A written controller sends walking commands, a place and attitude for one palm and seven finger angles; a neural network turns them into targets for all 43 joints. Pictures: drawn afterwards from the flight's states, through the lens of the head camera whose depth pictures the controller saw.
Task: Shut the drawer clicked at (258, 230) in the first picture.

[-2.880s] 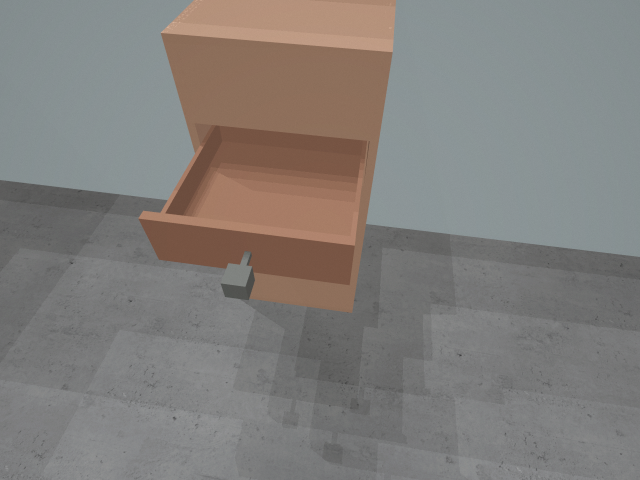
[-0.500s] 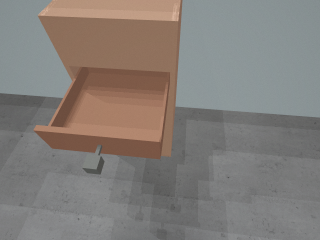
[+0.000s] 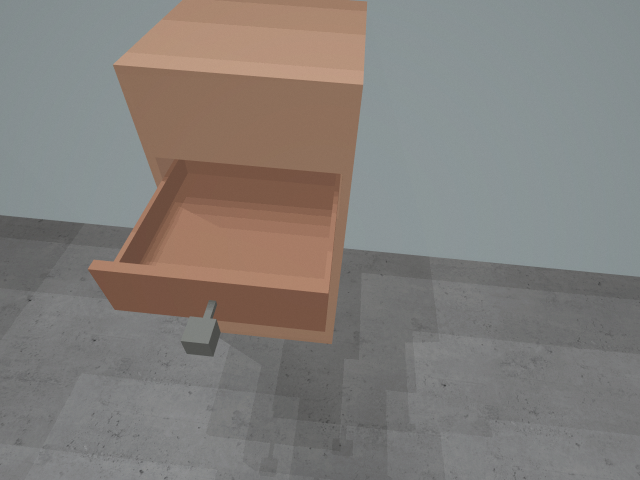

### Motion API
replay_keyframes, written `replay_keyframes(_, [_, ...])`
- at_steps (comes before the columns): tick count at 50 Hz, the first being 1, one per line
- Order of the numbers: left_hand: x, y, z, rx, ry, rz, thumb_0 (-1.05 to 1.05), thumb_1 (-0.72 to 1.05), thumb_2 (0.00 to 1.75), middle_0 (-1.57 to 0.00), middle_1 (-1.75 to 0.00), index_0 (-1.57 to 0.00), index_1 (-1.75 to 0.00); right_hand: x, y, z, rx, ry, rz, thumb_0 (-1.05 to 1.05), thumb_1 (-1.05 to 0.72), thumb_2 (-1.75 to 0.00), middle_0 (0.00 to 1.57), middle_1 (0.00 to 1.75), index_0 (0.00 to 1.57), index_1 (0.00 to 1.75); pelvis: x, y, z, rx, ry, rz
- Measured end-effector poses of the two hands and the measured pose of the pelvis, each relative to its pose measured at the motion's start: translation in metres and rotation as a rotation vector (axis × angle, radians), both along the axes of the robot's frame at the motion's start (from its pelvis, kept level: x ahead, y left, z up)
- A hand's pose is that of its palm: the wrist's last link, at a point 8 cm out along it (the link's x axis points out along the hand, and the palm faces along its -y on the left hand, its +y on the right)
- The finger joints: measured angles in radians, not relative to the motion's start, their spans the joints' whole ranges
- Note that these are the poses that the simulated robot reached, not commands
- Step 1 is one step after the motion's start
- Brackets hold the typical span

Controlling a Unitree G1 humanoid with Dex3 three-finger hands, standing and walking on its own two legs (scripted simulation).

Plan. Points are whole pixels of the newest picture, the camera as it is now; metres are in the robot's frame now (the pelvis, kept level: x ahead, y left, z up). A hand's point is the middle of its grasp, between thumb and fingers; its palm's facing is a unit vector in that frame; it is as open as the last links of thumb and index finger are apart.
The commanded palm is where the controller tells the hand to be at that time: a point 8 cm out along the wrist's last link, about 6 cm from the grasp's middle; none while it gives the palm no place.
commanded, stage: come to a stop and stand still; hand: left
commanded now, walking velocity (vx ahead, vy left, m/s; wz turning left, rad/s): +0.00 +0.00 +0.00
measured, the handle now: (205, 324) +0.36 +0.21 -0.09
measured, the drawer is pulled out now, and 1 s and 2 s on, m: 0.30 0.30 0.30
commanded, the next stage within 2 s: look again from close up in 0.46 s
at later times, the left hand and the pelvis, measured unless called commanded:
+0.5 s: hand out of the picture -0.01 +0.19 -0.18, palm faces +0.00 -0.99 -0.16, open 7.4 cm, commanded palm none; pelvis +0.01 +0.03 +0.00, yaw -1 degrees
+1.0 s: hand out of the picture -0.01 +0.18 -0.18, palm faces +0.00 -0.99 -0.16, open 7.4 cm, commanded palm none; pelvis +0.01 +0.02 +0.00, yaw -1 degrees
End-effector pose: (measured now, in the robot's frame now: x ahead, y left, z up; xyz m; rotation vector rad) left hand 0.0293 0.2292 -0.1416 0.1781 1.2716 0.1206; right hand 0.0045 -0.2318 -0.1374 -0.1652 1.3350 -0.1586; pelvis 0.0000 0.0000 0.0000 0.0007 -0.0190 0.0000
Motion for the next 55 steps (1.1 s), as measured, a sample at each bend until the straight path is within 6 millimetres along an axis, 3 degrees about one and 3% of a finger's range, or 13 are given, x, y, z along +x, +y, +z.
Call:
replay_keyframes(9, [-0.016, 0.01, -0.005, -0.018, 0.054, 0.009, 0.0, 0.91, 0.9, -0.2, -0.3, -0.2, -0.3, -0.021, 0.02, 0.0, 0.004, 0.059, -0.019, 0.0, -0.91, -0.9, 0.2, 0.3, 0.19, 0.3, 0.003, 0.015, 0.001, -0.001, -0.009, -0.003])
replay_keyframes(20, [-0.035, 0.012, -0.008, -0.034, 0.109, 0.025, 0.0, 0.9, 0.9, -0.2, -0.3, -0.2, -0.3, -0.006, 0.041, -0.003, 0.027, 0.029, -0.015, 0.0, -0.91, -0.9, 0.2, 0.3, 0.2, 0.3, 0.005, 0.026, 0.001, 0.0, -0.014, -0.009])
replay_keyframes(34, [-0.043, 0.009, -0.008, -0.045, 0.138, 0.034, 0.0, 0.9, 0.9, -0.2, -0.3, -0.2, -0.3, 0.001, 0.041, -0.002, 0.015, 0.018, -0.021, 0.0, -0.91, -0.9, 0.2, 0.3, 0.2, 0.3, 0.008, 0.03, 0.002, 0.002, -0.016, -0.014])
replay_keyframes(55, [-0.041, 0.0, -0.005, -0.039, 0.127, 0.028, 0.0, 0.9, 0.9, -0.2, -0.3, -0.2, -0.3, -0.016, 0.042, -0.005, 0.043, 0.052, -0.043, 0.0, -0.91, -0.9, 0.2, 0.3, 0.19, 0.3, 0.005, 0.022, 0.003, 0.005, -0.015, -0.019])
